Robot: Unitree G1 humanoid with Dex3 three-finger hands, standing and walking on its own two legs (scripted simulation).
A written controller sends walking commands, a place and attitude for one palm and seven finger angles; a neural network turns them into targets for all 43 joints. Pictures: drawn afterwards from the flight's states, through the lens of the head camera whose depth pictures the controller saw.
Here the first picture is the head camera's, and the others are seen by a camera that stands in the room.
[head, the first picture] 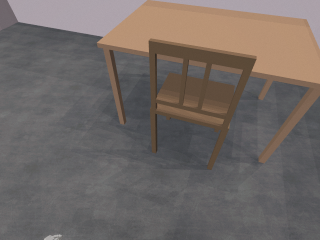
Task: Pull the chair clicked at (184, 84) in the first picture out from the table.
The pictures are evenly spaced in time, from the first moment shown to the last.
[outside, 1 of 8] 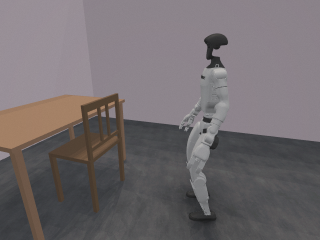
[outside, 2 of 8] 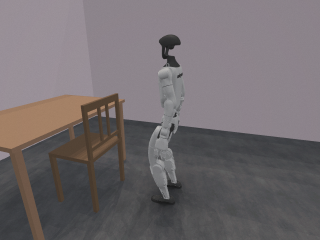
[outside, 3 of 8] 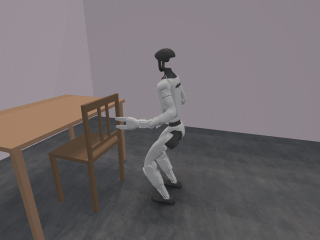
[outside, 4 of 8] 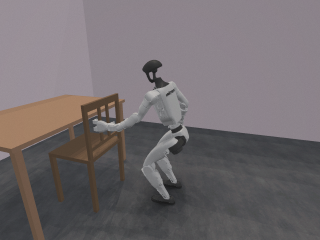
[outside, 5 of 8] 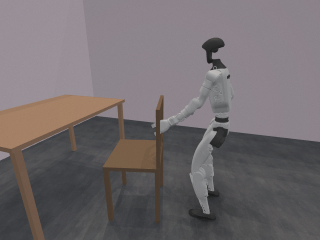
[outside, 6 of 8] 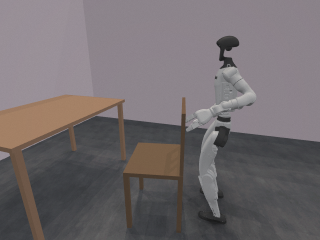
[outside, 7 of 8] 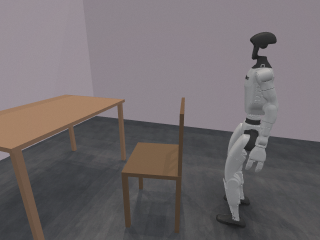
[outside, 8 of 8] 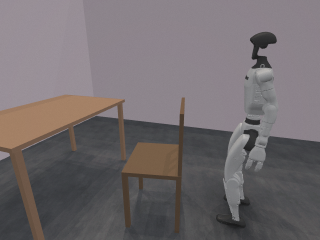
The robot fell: no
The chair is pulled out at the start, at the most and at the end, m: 0.00 0.63 0.61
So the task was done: yes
